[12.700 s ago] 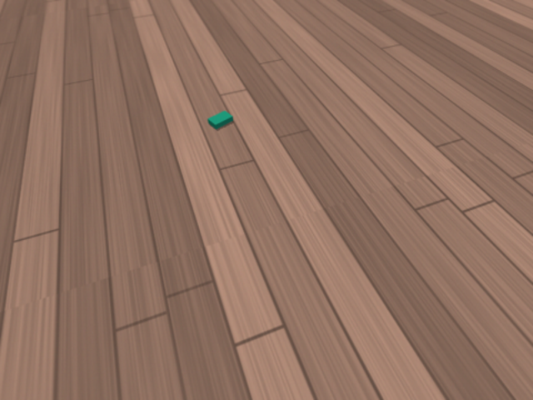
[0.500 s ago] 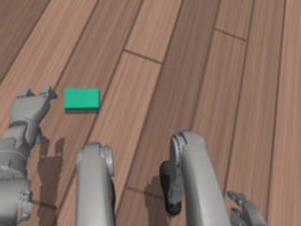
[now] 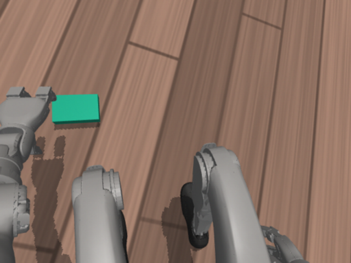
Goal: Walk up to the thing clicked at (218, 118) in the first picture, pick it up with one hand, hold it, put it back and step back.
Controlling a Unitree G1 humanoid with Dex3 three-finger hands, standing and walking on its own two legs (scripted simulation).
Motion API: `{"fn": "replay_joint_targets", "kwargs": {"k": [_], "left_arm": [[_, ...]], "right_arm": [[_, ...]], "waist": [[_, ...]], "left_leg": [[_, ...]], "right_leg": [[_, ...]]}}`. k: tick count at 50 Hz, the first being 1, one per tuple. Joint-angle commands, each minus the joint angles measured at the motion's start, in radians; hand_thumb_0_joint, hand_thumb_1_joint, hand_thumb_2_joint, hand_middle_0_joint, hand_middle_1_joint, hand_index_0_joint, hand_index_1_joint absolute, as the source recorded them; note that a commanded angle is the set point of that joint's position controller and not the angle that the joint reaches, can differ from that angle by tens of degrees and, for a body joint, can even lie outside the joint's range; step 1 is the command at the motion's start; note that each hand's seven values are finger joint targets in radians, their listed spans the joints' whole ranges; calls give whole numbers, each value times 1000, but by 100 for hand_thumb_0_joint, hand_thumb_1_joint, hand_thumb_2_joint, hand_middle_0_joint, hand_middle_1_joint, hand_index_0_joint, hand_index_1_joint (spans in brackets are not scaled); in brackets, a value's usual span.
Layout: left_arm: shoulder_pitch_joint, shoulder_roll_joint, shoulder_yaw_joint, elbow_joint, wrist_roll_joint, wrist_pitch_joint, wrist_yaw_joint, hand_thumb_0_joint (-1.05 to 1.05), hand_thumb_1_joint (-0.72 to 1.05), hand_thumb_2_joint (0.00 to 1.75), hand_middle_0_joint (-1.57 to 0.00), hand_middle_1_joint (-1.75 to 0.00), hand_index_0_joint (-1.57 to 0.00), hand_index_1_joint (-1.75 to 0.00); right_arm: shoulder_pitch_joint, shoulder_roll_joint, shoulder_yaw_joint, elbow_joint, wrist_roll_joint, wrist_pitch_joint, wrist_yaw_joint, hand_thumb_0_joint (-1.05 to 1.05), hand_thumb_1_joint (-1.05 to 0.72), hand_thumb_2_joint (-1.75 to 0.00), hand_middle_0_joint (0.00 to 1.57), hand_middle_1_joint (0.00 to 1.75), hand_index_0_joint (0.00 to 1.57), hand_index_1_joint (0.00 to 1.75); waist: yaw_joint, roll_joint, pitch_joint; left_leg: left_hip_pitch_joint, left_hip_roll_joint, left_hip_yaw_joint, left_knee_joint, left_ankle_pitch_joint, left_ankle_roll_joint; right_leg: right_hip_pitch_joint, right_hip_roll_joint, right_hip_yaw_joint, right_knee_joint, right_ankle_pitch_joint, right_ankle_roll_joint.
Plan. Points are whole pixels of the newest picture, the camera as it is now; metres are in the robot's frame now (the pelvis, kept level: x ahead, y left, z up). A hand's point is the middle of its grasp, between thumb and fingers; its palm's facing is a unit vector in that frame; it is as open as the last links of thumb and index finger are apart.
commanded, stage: rise first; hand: left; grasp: from above
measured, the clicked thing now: (76, 109) +0.53 +0.20 -0.33
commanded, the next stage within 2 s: none
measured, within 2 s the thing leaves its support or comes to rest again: neither
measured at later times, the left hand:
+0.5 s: hand (43, 122) +0.46 +0.26 -0.20, palm faces -0.49 -0.01 -0.87, open 14.0 cm
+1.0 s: hand (46, 117) +0.47 +0.25 -0.21, palm faces -0.46 +0.00 -0.89, open 14.0 cm
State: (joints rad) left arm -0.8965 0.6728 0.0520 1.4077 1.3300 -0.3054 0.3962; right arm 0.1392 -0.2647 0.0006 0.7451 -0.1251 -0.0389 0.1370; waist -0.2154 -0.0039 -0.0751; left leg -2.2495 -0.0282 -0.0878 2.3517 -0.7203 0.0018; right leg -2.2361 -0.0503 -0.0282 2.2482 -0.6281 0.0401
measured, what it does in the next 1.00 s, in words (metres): stands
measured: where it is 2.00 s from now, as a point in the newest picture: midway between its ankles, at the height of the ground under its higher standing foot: (158, 239)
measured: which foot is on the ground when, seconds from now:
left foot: down 0.00-1.00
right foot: down 0.00-1.00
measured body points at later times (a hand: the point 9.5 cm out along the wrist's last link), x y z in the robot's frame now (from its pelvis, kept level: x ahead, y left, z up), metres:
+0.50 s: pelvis +0.00 +0.00 -0.02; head +0.26 +0.05 +0.35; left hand +0.48 +0.25 -0.15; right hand +0.05 -0.28 -0.12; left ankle +0.07 +0.12 -0.32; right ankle +0.11 -0.14 -0.32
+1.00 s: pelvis +0.00 +0.00 -0.03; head +0.25 +0.06 +0.34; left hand +0.49 +0.25 -0.16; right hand +0.03 -0.28 -0.12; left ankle +0.07 +0.12 -0.32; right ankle +0.11 -0.14 -0.32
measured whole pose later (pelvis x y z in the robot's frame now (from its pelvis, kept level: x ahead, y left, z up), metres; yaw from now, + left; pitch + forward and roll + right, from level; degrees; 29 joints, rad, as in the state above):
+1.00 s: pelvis +0.00 +0.00 -0.03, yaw -2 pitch +35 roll -8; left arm -0.99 0.74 0.06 1.52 1.35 -0.26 0.47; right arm 0.16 -0.28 0.06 0.74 -0.17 -0.07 0.15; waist -0.28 -0.02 -0.04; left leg -2.33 -0.03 -0.12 2.44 -0.73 0.00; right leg -2.31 -0.04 -0.05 2.31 -0.62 0.04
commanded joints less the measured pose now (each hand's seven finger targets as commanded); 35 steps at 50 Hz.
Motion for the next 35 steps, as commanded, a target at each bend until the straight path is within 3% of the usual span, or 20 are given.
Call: {"fn": "replay_joint_targets", "kwargs": {"k": [1,4,7,10,14,22,28,35], "left_arm": [[-326,277,69,-117,-5,-15,68,0,-51,99,-7,-99,-8,-97],[-317,246,51,-73,4,-13,82,0,-51,98,-7,-99,-9,-98],[-345,273,62,-82,6,-5,99,0,-52,99,-7,-99,-8,-98],[-319,255,58,-81,1,10,107,0,-51,98,-7,-101,-9,-99],[-335,243,49,-71,-7,36,102,0,-51,98,-7,-100,-8,-98],[-343,262,52,-66,-24,41,86,0,-51,98,-7,-101,-8,-99],[-345,274,54,-71,-23,33,81,0,-52,99,-6,-101,-8,-99],[-378,276,48,-54,-15,22,90,0,-53,100,-7,-100,-8,-98]], "right_arm": [[212,-244,-81,-7,-13,-5,-11,0,-90,-90,20,30,20,30],[211,-241,-76,-5,-25,-9,-8,0,-90,-90,20,30,20,30],[209,-246,-75,-1,-29,-11,-9,0,-90,-90,20,30,20,30],[214,-243,-75,2,-34,-12,-9,0,-90,-90,20,30,20,30],[223,-250,-72,5,-36,-14,-6,0,-90,-90,20,30,20,30],[223,-258,-57,1,-36,-14,-2,0,-90,-90,20,30,20,30],[230,-263,-48,-1,-39,-12,2,0,-90,-90,20,30,20,30],[229,-267,-37,-2,-44,-16,2,0,-90,-90,20,30,20,30]], "waist": [[-3,226,-689],[-25,239,-660],[-21,250,-677],[-11,261,-683],[-38,265,-673],[-41,263,-657],[-44,276,-680],[-62,271,-639]], "left_leg": [[473,-28,79,-246,214,34],[459,-27,79,-235,193,34],[442,-28,81,-230,177,37],[462,-26,79,-236,193,34],[476,-20,66,-224,227,31],[436,-22,65,-212,227,34],[444,-22,68,-198,241,32],[416,-22,63,-194,201,33]], "right_leg": [[355,33,-81,-199,163,-67],[335,37,-87,-192,145,-66],[334,38,-87,-187,137,-67],[332,40,-92,-181,147,-70],[311,37,-99,-160,179,-70],[326,38,-99,-158,187,-70],[350,41,-99,-153,203,-70],[316,46,-106,-156,168,-70]]}}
